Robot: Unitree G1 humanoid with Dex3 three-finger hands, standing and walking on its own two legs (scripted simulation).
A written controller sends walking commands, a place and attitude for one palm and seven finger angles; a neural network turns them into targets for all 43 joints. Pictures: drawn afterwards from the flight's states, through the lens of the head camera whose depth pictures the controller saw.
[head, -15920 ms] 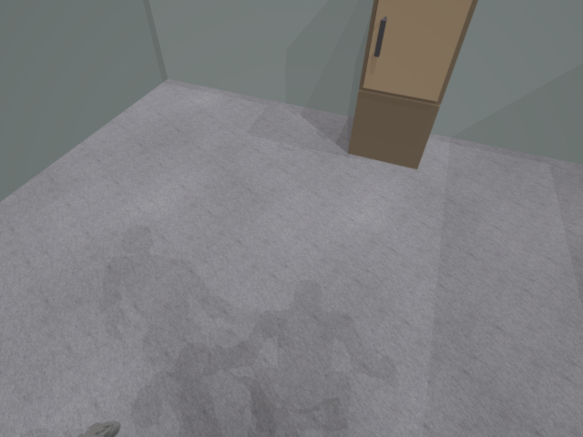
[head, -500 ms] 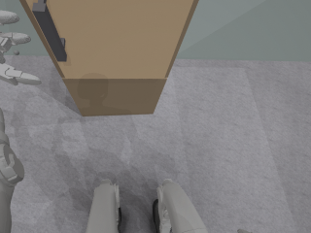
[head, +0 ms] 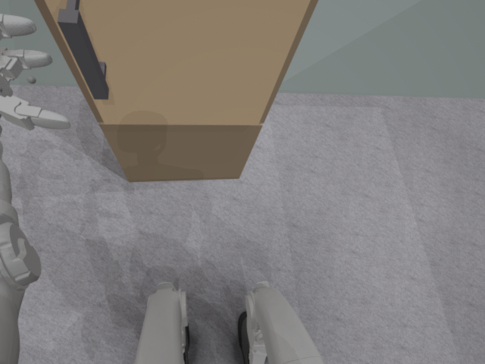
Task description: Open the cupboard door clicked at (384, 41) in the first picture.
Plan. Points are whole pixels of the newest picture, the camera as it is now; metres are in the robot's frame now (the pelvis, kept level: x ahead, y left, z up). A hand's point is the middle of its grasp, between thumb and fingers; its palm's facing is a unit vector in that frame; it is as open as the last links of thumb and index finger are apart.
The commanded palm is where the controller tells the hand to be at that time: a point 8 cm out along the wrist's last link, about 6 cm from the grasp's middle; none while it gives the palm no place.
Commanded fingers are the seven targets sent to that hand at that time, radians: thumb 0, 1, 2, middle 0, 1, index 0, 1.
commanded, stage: move the hooked fingers beside the handle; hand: left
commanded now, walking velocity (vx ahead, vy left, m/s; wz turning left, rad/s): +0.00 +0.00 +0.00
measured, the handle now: (88, 49) +0.57 +0.21 +0.06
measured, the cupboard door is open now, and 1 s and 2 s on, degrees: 0 0 0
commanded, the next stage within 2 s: slide the fingers in behind the handle in 0.78 s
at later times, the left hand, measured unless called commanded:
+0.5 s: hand (33, 78) +0.52 +0.27 +0.05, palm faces +0.05 -1.00 -0.04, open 14.0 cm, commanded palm +0.51 +0.29 +0.05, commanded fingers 0.00 -0.50 0.30 -0.30 -1.20 -0.30 -1.20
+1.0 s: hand (41, 82) +0.51 +0.26 +0.05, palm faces +0.04 -1.00 -0.02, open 14.0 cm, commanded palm +0.50 +0.28 +0.05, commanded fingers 0.00 -0.50 0.30 -0.30 -1.20 -0.30 -1.20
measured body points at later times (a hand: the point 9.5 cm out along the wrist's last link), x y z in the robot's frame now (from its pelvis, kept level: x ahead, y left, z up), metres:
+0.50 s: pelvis +0.00 -0.01 +0.00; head +0.18 +0.04 +0.41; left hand +0.51 +0.33 +0.06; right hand +0.03 -0.28 -0.10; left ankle +0.04 +0.09 -0.59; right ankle +0.03 -0.14 -0.59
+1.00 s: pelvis +0.00 +0.00 +0.00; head +0.18 +0.05 +0.41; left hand +0.50 +0.32 +0.05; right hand +0.03 -0.27 -0.10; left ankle +0.04 +0.09 -0.59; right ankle +0.03 -0.14 -0.59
